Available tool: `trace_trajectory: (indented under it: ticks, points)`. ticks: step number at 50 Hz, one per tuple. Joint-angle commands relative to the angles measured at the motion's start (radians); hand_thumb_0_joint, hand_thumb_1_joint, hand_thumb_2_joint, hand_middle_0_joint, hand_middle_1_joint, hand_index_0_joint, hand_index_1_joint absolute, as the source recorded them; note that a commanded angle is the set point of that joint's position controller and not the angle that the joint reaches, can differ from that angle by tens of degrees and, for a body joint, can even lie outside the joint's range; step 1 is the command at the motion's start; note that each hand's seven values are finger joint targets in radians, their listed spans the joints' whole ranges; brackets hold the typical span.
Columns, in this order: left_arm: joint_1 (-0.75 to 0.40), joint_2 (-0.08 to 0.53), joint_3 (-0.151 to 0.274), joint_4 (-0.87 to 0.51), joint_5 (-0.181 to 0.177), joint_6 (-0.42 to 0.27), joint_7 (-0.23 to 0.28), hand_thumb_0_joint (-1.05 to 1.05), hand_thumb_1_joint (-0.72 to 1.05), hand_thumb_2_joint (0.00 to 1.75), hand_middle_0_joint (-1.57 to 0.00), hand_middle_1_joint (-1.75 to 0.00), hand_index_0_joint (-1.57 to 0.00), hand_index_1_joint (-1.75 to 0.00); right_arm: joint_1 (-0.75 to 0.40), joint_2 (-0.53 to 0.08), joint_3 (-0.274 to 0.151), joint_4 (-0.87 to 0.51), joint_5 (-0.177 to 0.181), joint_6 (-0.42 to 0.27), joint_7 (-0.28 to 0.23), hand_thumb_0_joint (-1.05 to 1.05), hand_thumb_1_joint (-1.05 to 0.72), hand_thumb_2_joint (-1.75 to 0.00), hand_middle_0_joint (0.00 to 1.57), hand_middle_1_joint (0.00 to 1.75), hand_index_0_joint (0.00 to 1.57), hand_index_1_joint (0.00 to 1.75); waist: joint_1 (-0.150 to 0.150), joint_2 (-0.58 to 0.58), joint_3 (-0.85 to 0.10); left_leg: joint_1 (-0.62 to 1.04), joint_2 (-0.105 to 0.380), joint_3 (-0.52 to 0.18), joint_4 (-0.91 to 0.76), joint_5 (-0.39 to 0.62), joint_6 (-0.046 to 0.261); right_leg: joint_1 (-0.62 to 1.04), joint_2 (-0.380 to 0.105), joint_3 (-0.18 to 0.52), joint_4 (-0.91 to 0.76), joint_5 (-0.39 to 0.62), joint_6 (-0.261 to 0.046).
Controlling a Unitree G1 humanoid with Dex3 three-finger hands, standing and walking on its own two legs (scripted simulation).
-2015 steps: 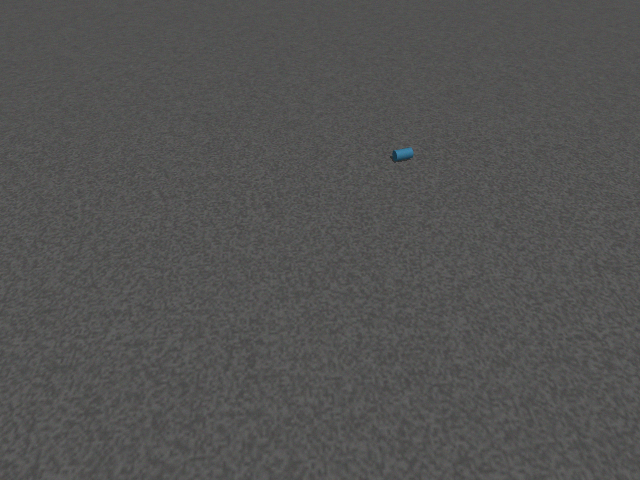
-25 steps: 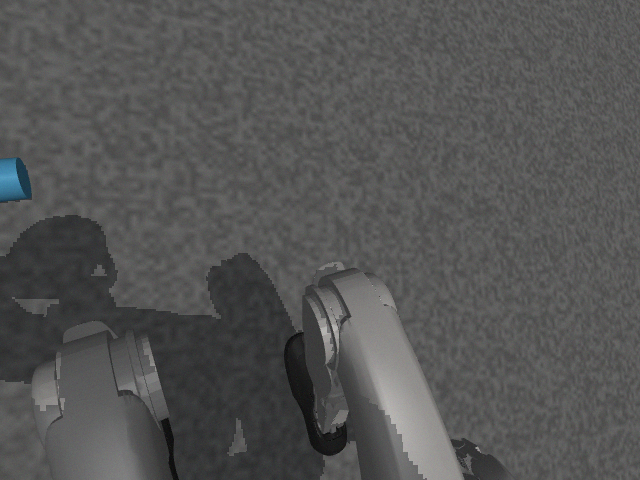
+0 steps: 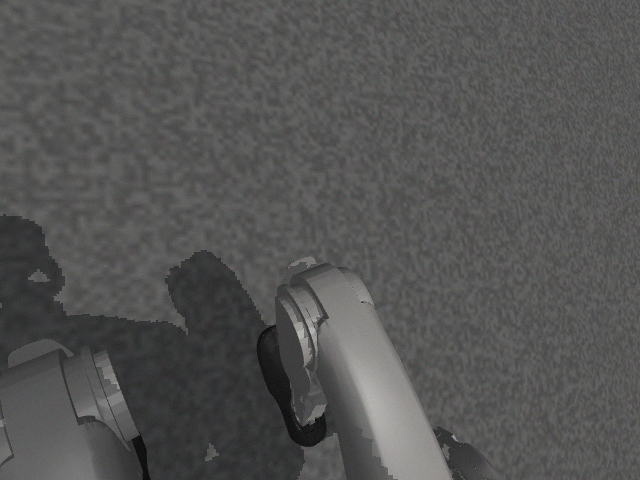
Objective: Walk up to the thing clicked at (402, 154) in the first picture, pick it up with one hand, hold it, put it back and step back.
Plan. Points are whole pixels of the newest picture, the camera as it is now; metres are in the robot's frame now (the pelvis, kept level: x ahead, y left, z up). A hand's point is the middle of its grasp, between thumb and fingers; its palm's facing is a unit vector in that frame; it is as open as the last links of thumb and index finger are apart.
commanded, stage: rest palm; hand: left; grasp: from above
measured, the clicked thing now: out of the picture +0.50 +0.34 -0.29
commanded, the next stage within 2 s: close in 1.16 s
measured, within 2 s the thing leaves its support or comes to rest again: neither
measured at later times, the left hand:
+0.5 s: hand out of the picture +0.48 +0.33 -0.24, palm faces -0.46 -0.13 -0.88, open 13.3 cm
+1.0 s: hand out of the picture +0.48 +0.32 -0.26, palm faces -0.45 -0.12 -0.88, open 13.3 cm
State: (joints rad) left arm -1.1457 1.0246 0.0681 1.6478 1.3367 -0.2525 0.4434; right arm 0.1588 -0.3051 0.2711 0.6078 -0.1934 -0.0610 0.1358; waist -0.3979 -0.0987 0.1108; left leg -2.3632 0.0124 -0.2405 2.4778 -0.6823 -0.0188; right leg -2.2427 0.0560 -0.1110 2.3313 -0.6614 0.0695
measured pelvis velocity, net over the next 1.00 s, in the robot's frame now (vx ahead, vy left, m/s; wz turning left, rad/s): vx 0.00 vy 0.00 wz -0.05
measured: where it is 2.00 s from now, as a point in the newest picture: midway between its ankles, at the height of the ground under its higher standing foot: (221, 445)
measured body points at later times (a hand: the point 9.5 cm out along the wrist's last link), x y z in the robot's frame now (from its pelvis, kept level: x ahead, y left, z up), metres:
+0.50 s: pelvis +0.00 +0.00 -0.01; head +0.29 +0.13 +0.32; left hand +0.50 +0.34 -0.19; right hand +0.05 -0.26 -0.06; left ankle +0.07 +0.13 -0.28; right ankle +0.11 -0.13 -0.28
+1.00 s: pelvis +0.00 +0.00 -0.01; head +0.29 +0.13 +0.31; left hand +0.50 +0.32 -0.21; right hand +0.04 -0.25 -0.06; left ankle +0.07 +0.13 -0.28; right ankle +0.11 -0.13 -0.28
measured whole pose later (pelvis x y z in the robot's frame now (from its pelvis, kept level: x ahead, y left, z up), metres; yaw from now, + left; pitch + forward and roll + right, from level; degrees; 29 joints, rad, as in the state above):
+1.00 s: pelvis +0.00 +0.00 -0.01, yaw -3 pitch +29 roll -15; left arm -1.13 1.10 0.10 1.70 1.32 -0.24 0.53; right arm 0.12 -0.34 0.34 0.59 -0.23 -0.15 0.18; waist -0.42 -0.15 0.18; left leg -2.35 0.02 -0.29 2.54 -0.72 -0.02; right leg -2.22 0.07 -0.15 2.35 -0.67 0.08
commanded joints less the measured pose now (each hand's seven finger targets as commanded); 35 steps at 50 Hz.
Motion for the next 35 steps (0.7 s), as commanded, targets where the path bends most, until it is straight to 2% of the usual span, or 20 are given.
trace_trajectory:
  ticks: [1,4,5,8,9,12,13,14,15,16,19,23,26,27,29,30,32,33,34,35]
  points:
    - [-0.293,0.264,0.027,-0.141,-0.018,0.006,0.066,0.00,-0.34,0.84,-0.27,-0.77,-0.25,-0.78,0.189,-0.317,-0.087,0.013,-0.007,-0.022,-0.015,0.00,-0.90,-0.90,0.20,0.30,0.20,0.30,-0.025,0.521,-0.685,0.547,0.020,0.116,-0.227,0.206,0.035,0.350,0.025,-0.124,-0.197,0.258,-0.088]
    - [-0.283,0.259,0.023,-0.145,-0.023,0.017,0.074,0.00,-0.37,0.85,-0.25,-0.78,-0.23,-0.80,0.194,-0.318,-0.081,0.023,-0.011,-0.031,-0.011,0.00,-0.90,-0.90,0.20,0.30,0.20,0.30,-0.027,0.542,-0.688,0.565,0.023,0.113,-0.221,0.235,0.032,0.360,0.030,-0.125,-0.189,0.283,-0.088]
    - [-0.259,0.236,0.010,-0.112,-0.024,0.025,0.068,0.00,-0.37,0.85,-0.25,-0.78,-0.24,-0.80,0.190,-0.318,-0.081,0.025,-0.009,-0.037,-0.007,0.00,-0.90,-0.90,0.20,0.30,0.20,0.30,-0.032,0.533,-0.653,0.561,0.024,0.110,-0.213,0.231,0.031,0.325,0.030,-0.129,-0.179,0.275,-0.092]
    - [-0.253,0.268,0.028,-0.143,-0.030,0.028,0.074,0.00,-0.38,0.86,-0.25,-0.77,-0.23,-0.79,0.181,-0.325,-0.077,0.022,-0.013,-0.039,-0.004,0.00,-0.90,-0.90,0.20,0.30,0.20,0.30,-0.019,0.548,-0.683,0.573,0.025,0.105,-0.219,0.248,0.027,0.358,0.031,-0.136,-0.179,0.288,-0.092]
    - [-0.237,0.252,0.021,-0.109,-0.026,0.032,0.071,0.00,-0.37,0.86,-0.25,-0.78,-0.23,-0.80,0.187,-0.333,-0.078,0.026,-0.014,-0.039,-0.002,0.00,-0.90,-0.90,0.20,0.30,0.20,0.30,-0.030,0.553,-0.635,0.560,0.024,0.105,-0.213,0.254,0.023,0.334,0.028,-0.140,-0.176,0.285,-0.098]
    - [-0.243,0.260,0.028,-0.144,-0.037,0.028,0.068,0.00,-0.36,0.85,-0.26,-0.77,-0.24,-0.79,0.171,-0.333,-0.075,0.011,-0.015,-0.041,0.003,0.00,-0.90,-0.90,0.20,0.30,0.20,0.30,-0.027,0.555,-0.654,0.575,0.029,0.095,-0.219,0.246,0.024,0.344,0.032,-0.145,-0.175,0.277,-0.094]
    - [-0.247,0.258,0.021,-0.137,-0.034,0.027,0.064,0.00,-0.36,0.86,-0.26,-0.78,-0.24,-0.80,0.176,-0.338,-0.072,0.011,-0.017,-0.044,0.005,0.00,-0.90,-0.90,0.20,0.30,0.20,0.30,-0.040,0.557,-0.639,0.566,0.027,0.097,-0.212,0.248,0.026,0.349,0.031,-0.142,-0.177,0.285,-0.093]
    - [-0.219,0.297,0.053,-0.113,-0.034,0.028,0.068,0.00,-0.37,0.85,-0.25,-0.78,-0.23,-0.80,0.175,-0.343,-0.075,0.022,-0.017,-0.042,0.005,0.00,-0.90,-0.90,0.20,0.30,0.20,0.30,-0.029,0.535,-0.641,0.541,0.028,0.095,-0.213,0.221,0.029,0.358,0.033,-0.142,-0.177,0.267,-0.092]
    - [-0.207,0.290,0.051,-0.104,-0.029,0.029,0.069,0.00,-0.38,0.87,-0.25,-0.78,-0.22,-0.80,0.178,-0.351,-0.074,0.015,-0.018,-0.042,0.006,0.00,-0.90,-0.90,0.20,0.30,0.20,0.30,-0.035,0.519,-0.606,0.526,0.027,0.098,-0.202,0.234,0.028,0.349,0.032,-0.142,-0.176,0.272,-0.094]
    - [-0.212,0.297,0.062,-0.116,-0.030,0.024,0.073,0.00,-0.39,0.87,-0.23,-0.78,-0.21,-0.80,0.180,-0.344,-0.074,0.020,-0.021,-0.041,0.007,0.00,-0.90,-0.90,0.20,0.30,0.20,0.30,-0.031,0.523,-0.623,0.531,0.029,0.096,-0.204,0.238,0.028,0.363,0.035,-0.141,-0.176,0.276,-0.093]
    - [-0.230,0.257,0.043,-0.122,-0.033,0.017,0.068,0.00,-0.38,0.86,-0.24,-0.79,-0.22,-0.81,0.178,-0.353,-0.071,0.008,-0.029,-0.048,0.012,0.00,-0.90,-0.90,0.20,0.30,0.20,0.30,-0.059,0.527,-0.593,0.557,0.030,0.086,-0.199,0.260,0.024,0.333,0.033,-0.154,-0.177,0.284,-0.094]
    - [-0.227,0.307,0.060,-0.122,-0.027,0.001,0.077,0.00,-0.36,0.86,-0.24,-0.81,-0.23,-0.82,0.166,-0.356,-0.065,0.010,-0.031,-0.051,0.012,0.00,-0.90,-0.90,0.20,0.30,0.20,0.30,-0.049,0.523,-0.602,0.541,0.033,0.084,-0.198,0.215,0.025,0.350,0.037,-0.154,-0.182,0.252,-0.093]
    - [-0.238,0.249,0.018,-0.126,-0.030,-0.006,0.080,0.00,-0.37,0.86,-0.24,-0.81,-0.22,-0.82,0.152,-0.350,-0.065,0.002,-0.034,-0.056,0.018,0.00,-0.90,-0.90,0.20,0.30,0.20,0.30,-0.051,0.527,-0.596,0.549,0.033,0.082,-0.203,0.217,0.023,0.339,0.038,-0.160,-0.177,0.259,-0.091]
    - [-0.227,0.276,0.036,-0.115,-0.029,-0.008,0.086,0.00,-0.37,0.86,-0.23,-0.82,-0.22,-0.83,0.155,-0.354,-0.065,0.015,-0.036,-0.055,0.018,0.00,-0.90,-0.90,0.20,0.30,0.20,0.30,-0.051,0.544,-0.610,0.576,0.037,0.074,-0.211,0.225,0.019,0.338,0.038,-0.165,-0.170,0.261,-0.091]
    - [-0.220,0.279,0.035,-0.092,-0.018,-0.010,0.089,0.00,-0.39,0.87,-0.21,-0.84,-0.20,-0.85,0.164,-0.362,-0.064,0.014,-0.035,-0.056,0.021,0.00,-0.90,-0.90,0.20,0.30,0.20,0.30,-0.059,0.557,-0.572,0.584,0.040,0.065,-0.210,0.251,0.012,0.315,0.034,-0.170,-0.156,0.271,-0.094]
    - [-0.214,0.283,0.032,-0.108,-0.013,-0.008,0.090,0.00,-0.38,0.87,-0.21,-0.84,-0.20,-0.85,0.165,-0.347,-0.057,0.019,-0.038,-0.056,0.024,0.00,-0.90,-0.90,0.20,0.30,0.20,0.30,-0.050,0.554,-0.594,0.590,0.039,0.073,-0.203,0.263,0.018,0.339,0.039,-0.163,-0.161,0.286,-0.088]
    - [-0.239,0.270,0.023,-0.103,-0.015,-0.008,0.101,0.00,-0.36,0.87,-0.23,-0.83,-0.22,-0.84,0.162,-0.354,-0.059,0.015,-0.040,-0.059,0.025,0.00,-0.90,-0.90,0.20,0.30,0.20,0.30,-0.063,0.544,-0.585,0.563,0.037,0.080,-0.193,0.242,0.024,0.345,0.039,-0.159,-0.170,0.284,-0.085]
    - [-0.240,0.290,0.038,-0.105,-0.026,-0.010,0.110,0.00,-0.36,0.86,-0.23,-0.83,-0.22,-0.84,0.156,-0.350,-0.053,0.018,-0.040,-0.060,0.025,0.00,-0.90,-0.90,0.20,0.30,0.20,0.30,-0.057,0.541,-0.591,0.552,0.039,0.078,-0.203,0.224,0.024,0.363,0.040,-0.160,-0.176,0.276,-0.086]
    - [-0.240,0.266,0.016,-0.096,-0.022,-0.007,0.113,0.00,-0.37,0.87,-0.23,-0.84,-0.21,-0.85,0.149,-0.360,-0.055,0.010,-0.043,-0.064,0.026,0.00,-0.90,-0.90,0.20,0.30,0.20,0.30,-0.061,0.537,-0.577,0.544,0.035,0.082,-0.196,0.227,0.025,0.348,0.040,-0.162,-0.177,0.280,-0.086]
    - [-0.228,0.287,0.029,-0.078,-0.018,-0.002,0.117,0.00,-0.37,0.86,-0.21,-0.84,-0.20,-0.85,0.153,-0.357,-0.053,0.020,-0.040,-0.066,0.027,0.00,-0.90,-0.90,0.20,0.30,0.20,0.30,-0.059,0.534,-0.573,0.548,0.039,0.078,-0.199,0.227,0.023,0.344,0.041,-0.163,-0.169,0.276,-0.086]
